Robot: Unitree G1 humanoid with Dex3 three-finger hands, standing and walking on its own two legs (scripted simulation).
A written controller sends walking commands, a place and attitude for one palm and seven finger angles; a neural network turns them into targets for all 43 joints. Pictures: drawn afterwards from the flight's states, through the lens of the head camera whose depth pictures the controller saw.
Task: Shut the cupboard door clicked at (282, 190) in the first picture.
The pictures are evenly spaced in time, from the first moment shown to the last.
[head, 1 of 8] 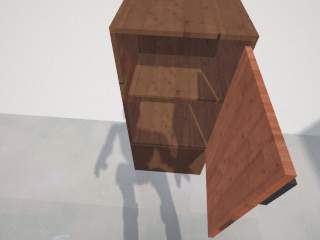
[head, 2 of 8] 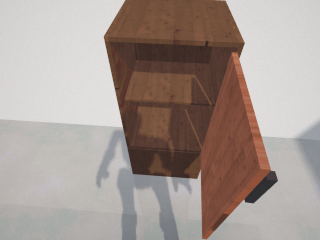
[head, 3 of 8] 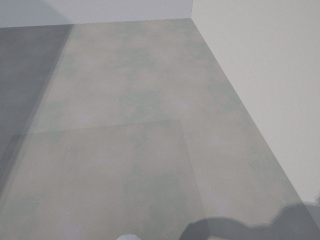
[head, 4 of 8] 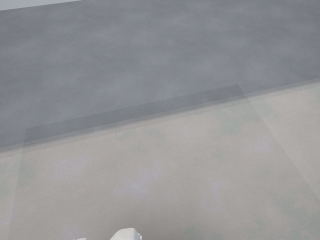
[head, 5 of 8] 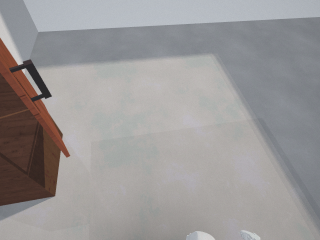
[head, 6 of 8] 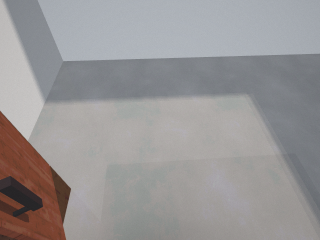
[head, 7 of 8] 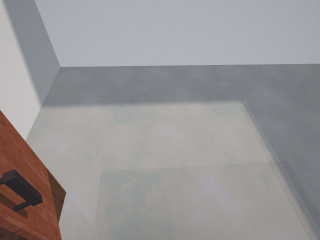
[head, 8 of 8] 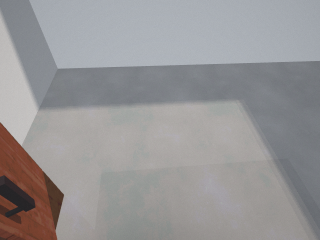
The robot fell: no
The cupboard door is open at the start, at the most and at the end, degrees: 87 87 25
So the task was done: no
